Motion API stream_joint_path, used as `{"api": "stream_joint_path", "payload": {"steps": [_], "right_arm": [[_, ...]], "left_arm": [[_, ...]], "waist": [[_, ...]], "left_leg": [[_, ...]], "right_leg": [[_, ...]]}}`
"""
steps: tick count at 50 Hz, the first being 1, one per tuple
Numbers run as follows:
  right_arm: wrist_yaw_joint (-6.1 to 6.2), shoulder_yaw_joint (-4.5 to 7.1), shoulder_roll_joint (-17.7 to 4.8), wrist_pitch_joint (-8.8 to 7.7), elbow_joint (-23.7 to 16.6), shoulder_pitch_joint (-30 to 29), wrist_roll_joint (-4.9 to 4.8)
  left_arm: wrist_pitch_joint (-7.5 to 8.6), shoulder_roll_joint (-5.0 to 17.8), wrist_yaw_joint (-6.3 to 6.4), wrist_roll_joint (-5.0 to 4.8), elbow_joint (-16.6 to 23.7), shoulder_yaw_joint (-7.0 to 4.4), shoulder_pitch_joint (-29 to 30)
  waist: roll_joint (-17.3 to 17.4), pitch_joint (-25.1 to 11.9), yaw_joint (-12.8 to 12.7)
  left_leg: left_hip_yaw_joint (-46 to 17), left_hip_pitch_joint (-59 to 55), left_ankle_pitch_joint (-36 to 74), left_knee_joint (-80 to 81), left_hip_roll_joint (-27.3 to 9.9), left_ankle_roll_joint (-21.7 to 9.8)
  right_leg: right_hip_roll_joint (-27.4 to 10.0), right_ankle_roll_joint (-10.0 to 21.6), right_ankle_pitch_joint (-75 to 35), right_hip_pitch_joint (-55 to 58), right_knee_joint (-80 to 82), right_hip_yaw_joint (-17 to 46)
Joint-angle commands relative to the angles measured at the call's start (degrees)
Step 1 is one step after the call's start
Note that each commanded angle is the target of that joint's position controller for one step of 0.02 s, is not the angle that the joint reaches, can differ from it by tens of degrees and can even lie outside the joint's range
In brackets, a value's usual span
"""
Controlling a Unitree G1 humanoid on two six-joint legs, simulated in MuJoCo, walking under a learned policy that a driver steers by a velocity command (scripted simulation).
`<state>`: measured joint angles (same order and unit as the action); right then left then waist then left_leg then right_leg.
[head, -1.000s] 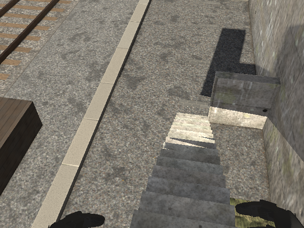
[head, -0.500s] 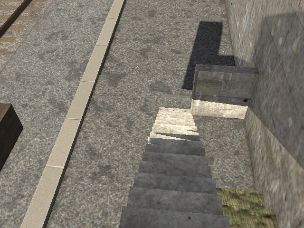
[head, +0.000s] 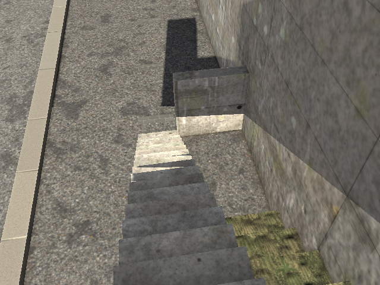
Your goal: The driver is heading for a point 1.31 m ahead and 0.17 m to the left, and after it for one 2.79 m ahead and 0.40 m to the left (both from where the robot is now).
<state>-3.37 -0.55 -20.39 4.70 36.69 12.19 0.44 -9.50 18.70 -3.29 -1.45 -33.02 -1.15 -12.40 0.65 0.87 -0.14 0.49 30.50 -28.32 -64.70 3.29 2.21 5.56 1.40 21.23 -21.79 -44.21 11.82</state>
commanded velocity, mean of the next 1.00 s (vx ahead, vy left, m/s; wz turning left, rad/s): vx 0.43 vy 0.00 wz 0.23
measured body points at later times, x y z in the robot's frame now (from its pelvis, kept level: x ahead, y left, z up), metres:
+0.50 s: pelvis +0.09 -0.02 +0.02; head +0.07 -0.01 +0.47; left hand +0.24 +0.23 -0.08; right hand +0.14 -0.31 -0.10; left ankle +0.02 +0.08 -0.71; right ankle +0.09 -0.16 -0.68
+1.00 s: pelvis +0.23 +0.00 -0.11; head +0.25 +0.03 +0.33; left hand +0.10 +0.22 -0.26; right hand +0.49 -0.22 -0.21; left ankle +0.27 +0.13 -0.84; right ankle +0.10 -0.16 -0.70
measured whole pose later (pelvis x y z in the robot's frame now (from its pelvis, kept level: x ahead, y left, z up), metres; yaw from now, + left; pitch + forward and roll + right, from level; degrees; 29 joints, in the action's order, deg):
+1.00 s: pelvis +0.23 +0.00 -0.11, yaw +15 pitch -1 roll -3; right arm -1.2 7.1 -19.1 4.4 46.4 6.4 -5.0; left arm -1.9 16.0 -2.8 -2.1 -48.0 1.2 -27.6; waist 1.6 3.0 -9.1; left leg -3.8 22.4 13.1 -34.3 -1.8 -5.7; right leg -9.6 -3.7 47.3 -14.1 -77.0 -13.0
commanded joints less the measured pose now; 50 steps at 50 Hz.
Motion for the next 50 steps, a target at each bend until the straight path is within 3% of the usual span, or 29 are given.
{"api": "stream_joint_path", "payload": {"steps": [1, 2, 3, 4, 5, 6, 7, 8, 10, 13, 15, 16, 17, 25, 27, 28, 29, 30, 32, 33, 35, 37, 39, 42, 44, 47, 48, 49, 50], "right_arm": [[-1.54, 0.98, -0.4, -2.84, 0.9, 16.2, -1.15], [-2.55, -0.32, 4.2, -3.86, 3.7, 22.9, -0.95], [-3.99, -3.71, 7.4, -4.09, 1.7, 19.3, -2.82], [-4.51, -1.29, -5.6, -3.06, -0.4, 15.1, -5.7], [-3.77, 2.81, -13.3, -3.36, 0.8, 10.0, -5.97], [-3.56, 3.36, -12.4, -3.83, 0.9, 5.4, -4.69], [-3.65, 2.82, -9.2, -3.81, 0.3, 0.3, -4.3], [-3.67, 1.37, -5.4, -3.7, -0.4, -4.8, -2.55], [-2.21, 0.81, -4.5, -4.59, 2.5, -4.9, -0.41], [-1.18, 0.84, -1.0, -5.38, 6.8, 4.1, -3.84], [-0.47, 3.21, -5.6, -4.73, 8.8, 9.1, -2.48], [-0.56, 3.66, -6.7, -4.22, 8.3, 8.7, -1.14], [-0.57, 3.44, -4.7, -3.98, 7.7, 7.2, -0.93], [-1.42, 4.13, -2.7, -1.32, 6.6, -0.3, -2.82], [-2.0, 2.96, 0.0, -0.65, 4.7, -6.1, -4.18], [0.01, 1.93, 4.0, -1.31, 1.9, -4.8, -5.0], [1.82, 2.99, -1.0, -2.39, 2.7, -4.2, -5.86], [2.11, 3.91, -4.7, -2.53, 3.0, -7.0, -5.2], [2.28, 4.28, -3.2, -1.15, 3.0, -7.3, -2.96], [2.54, 4.23, -2.7, -0.44, 3.6, -5.5, -3.09], [2.54, 5.43, -3.7, 1.26, 6.2, -1.7, -3.46], [2.98, 5.97, -2.7, 1.9, 5.2, -5.3, -4.3], [2.86, 6.95, -4.6, 1.02, 2.5, -12.4, -5.05], [0.94, 7.31, -2.5, 0.26, 3.7, -13.0, -5.45], [2.22, 8.13, -0.9, 1.07, 8.6, -7.1, -5.1], [3.21, 8.65, -2.8, 0.57, 7.4, -7.8, -5.13], [1.86, 8.55, -3.0, -1.12, 6.6, -9.7, -6.81], [1.72, 8.56, -2.3, -1.6, 6.7, -7.6, -5.48], [2.55, 9.64, -3.6, -2.07, 9.8, 5.5, -4.92]], "left_arm": [[0.67, 4.8, 3.41, -1.6, 8.9, -1.43, 20.1], [1.24, -2.7, 5.44, -0.3, 10.2, 1.2, 23.2], [2.11, -9.0, 5.36, 0.42, 10.7, 3.23, 17.1], [2.28, -9.1, 3.58, -2.02, 11.9, 2.23, 6.6], [2.81, -3.7, 3.05, -4.27, 8.7, 0.99, 8.8], [2.86, 2.3, 2.26, -4.17, 5.3, -1.21, 8.2], [2.12, 5.4, 2.31, -1.77, 3.5, -2.48, 6.6], [2.54, 7.1, 2.82, -1.02, 2.8, -3.34, 6.3], [3.08, 0.0, 2.97, 0.05, 0.2, -0.98, 1.4], [4.71, -3.4, 3.74, 0.09, 2.1, 0.86, 8.2], [6.21, -2.7, 3.92, 0.47, 0.9, 0.62, 6.0], [6.73, -0.4, 4.25, -0.92, 0.7, -0.04, 5.0], [6.9, 0.8, 4.51, -1.52, 0.9, -0.44, 5.6], [8.45, -0.9, 3.65, -2.85, 0.7, 0.39, -1.5], [10.15, 0.2, 2.99, -2.54, -3.2, -0.86, -14.8], [10.96, 7.2, 2.37, -3.31, -4.4, -2.09, -19.0], [10.17, 7.2, 0.7, -5.58, -5.4, -2.57, -20.3], [9.7, 5.5, -0.48, -5.16, -4.8, -1.99, -21.3], [7.65, 7.3, -0.16, -1.81, -5.2, -2.67, -15.4], [7.43, 6.8, 0.62, -1.07, -4.5, -2.2, -12.8], [8.04, 4.7, 0.52, -0.76, -5.9, -1.45, -12.8], [9.76, 2.4, 0.66, -1.88, -8.1, -0.66, -12.6], [10.88, 2.8, 1.38, -0.66, -8.3, -0.57, -10.7], [11.42, 5.2, 2.78, -0.4, -9.3, -0.87, -9.7], [10.83, 3.0, 1.82, -0.38, -13.0, -0.13, -14.0], [8.97, 3.4, 0.42, -0.11, -11.1, 0.69, -9.7], [8.1, 1.6, -0.06, -1.38, -11.0, 1.67, -13.0], [6.91, 5.2, 0.09, -0.65, -13.7, 0.99, -16.3], [6.28, 8.5, 0.77, -0.24, -14.4, 0.24, -14.0]], "waist": [[-2.2, 1.1, 13.1], [7.6, 5.3, 16.1], [11.5, 7.6, 6.5], [21.4, 3.2, -4.2], [14.7, 4.8, -5.3], [6.8, 5.0, -7.1], [2.2, 3.7, -8.3], [1.6, 2.6, -8.6], [4.5, -3.5, -6.9], [-1.1, 4.6, -1.2], [4.7, -1.8, 1.7], [6.2, -3.8, 2.0], [7.3, -2.2, 2.3], [8.7, 2.8, 2.1], [1.2, -1.0, -5.5], [-22.7, 0.6, -4.8], [-24.3, 4.8, -5.2], [-17.0, 4.1, -7.3], [-9.5, 1.8, -4.0], [-12.4, 0.3, -3.2], [-5.5, -0.4, -1.7], [-5.8, 0.9, -2.1], [-2.7, 4.8, -3.5], [-8.6, 1.4, -4.8], [-12.0, 0.9, -5.8], [-9.3, 4.3, -6.0], [-4.8, 8.2, -8.8], [-8.1, 6.8, -8.8], [-11.9, 0.8, -2.8]], "left_leg": [[0.4, -33.3, 7.5, 21.8, -2.4, 1.8], [-4.1, -35.0, 2.2, 30.8, -1.7, 2.7], [-17.7, -31.0, 8.3, 26.2, -8.0, 2.1], [-50.3, -24.1, 12.5, 39.5, -24.6, 0.1], [-57.6, -20.4, -4.2, 50.6, -24.5, 2.2], [-54.7, -18.1, -19.1, 52.9, -24.3, 2.5], [-48.6, -13.7, -23.3, 54.3, -22.4, 1.6], [-40.9, -10.2, -16.7, 52.6, -20.2, -0.5], [-26.1, -4.2, -4.1, 51.5, -15.0, -3.7], [-17.0, -19.6, 8.0, 47.3, -11.4, -8.0], [-17.1, -30.5, 21.5, 45.4, -11.9, -10.5], [-15.4, -31.8, 22.2, 44.2, -11.4, -11.7], [-15.6, -30.1, 22.4, 45.1, -10.9, -12.8], [-19.0, -21.8, 32.3, 39.5, -12.3, -15.1], [-15.2, -12.0, 18.8, 26.6, -5.7, -11.9], [-6.7, 0.8, -5.1, 4.6, 5.1, -7.0], [-5.6, 18.1, -13.6, -6.7, 4.8, -5.0], [-6.3, 23.6, -10.9, -9.7, 3.2, -4.8], [-7.9, 22.0, -1.3, -5.9, -2.1, -5.2], [-6.9, 17.1, 1.3, -6.8, -4.0, -5.1], [-4.8, 12.8, 9.8, -9.7, -2.8, -4.5], [-7.7, 19.6, 15.7, -6.8, -3.5, -5.6], [-5.2, 16.4, 32.1, 7.9, -2.4, -6.2], [-4.4, -1.2, 48.0, 18.8, -1.8, -4.9], [-4.3, -8.1, 51.0, 13.3, -1.8, -6.7], [-2.1, -5.7, 42.8, 19.9, -2.9, -7.8], [-2.5, -3.6, 37.9, 39.5, -4.7, -8.1], [-4.7, -11.8, 37.5, 41.3, -6.1, -8.7], [-1.0, -32.0, 44.3, 27.9, -5.0, -8.3]], "right_leg": [[-1.0, 11.1, 18.9, -25.2, 8.6, 8.8], [6.9, 10.7, 23.0, -29.9, -12.5, 5.5], [11.3, 7.0, 34.0, -38.0, -27.9, 9.0], [11.3, 4.3, 33.8, -40.6, -37.7, 13.6], [8.3, 4.1, 14.6, -43.5, -41.0, 14.1], [5.3, 3.2, 2.9, -42.3, -39.8, 11.8], [2.2, 0.9, -2.8, -35.9, -38.4, 7.6], [-0.5, -2.1, -6.4, -28.5, -33.5, 3.8], [-1.4, -5.8, -9.7, -11.2, -38.3, -5.6], [-5.1, -3.5, -7.3, -23.8, -23.3, -8.0], [-8.6, -3.6, -10.1, -19.9, -21.4, -9.3], [-8.4, -4.0, -12.1, -17.8, -21.6, -11.3], [-8.5, -4.1, -12.1, -16.8, -18.3, -11.1], [-8.5, -2.1, -8.4, -2.0, 2.5, -13.3], [-7.1, -2.2, -19.9, 17.7, 12.6, -14.7], [-19.3, 1.6, -33.2, 24.5, 19.4, 3.9], [-24.5, 4.1, -41.7, 28.1, 16.7, 8.0], [-24.6, 5.6, -36.6, 27.5, 14.9, 5.6], [-25.8, 7.8, -25.7, 19.7, 13.7, 4.7], [-26.0, 7.7, -25.4, 14.0, 13.8, 3.5], [-23.4, 7.3, -15.6, 6.7, 12.4, -1.1], [-23.5, 5.5, -6.0, 8.4, 9.2, -1.5], [-24.1, 3.1, 4.4, 0.7, 9.6, -5.5], [-22.5, 0.4, 8.3, -3.6, 5.5, -11.3], [-21.8, 0.1, 3.7, -3.8, -4.0, -14.6], [-21.2, -1.1, -2.3, -0.6, -15.4, -18.0], [-20.6, -1.3, -6.3, 5.6, -17.1, -19.9], [-21.6, 1.2, -12.5, 6.0, -21.2, -16.6], [-21.8, 2.1, -15.8, -5.5, -33.9, -17.8]]}}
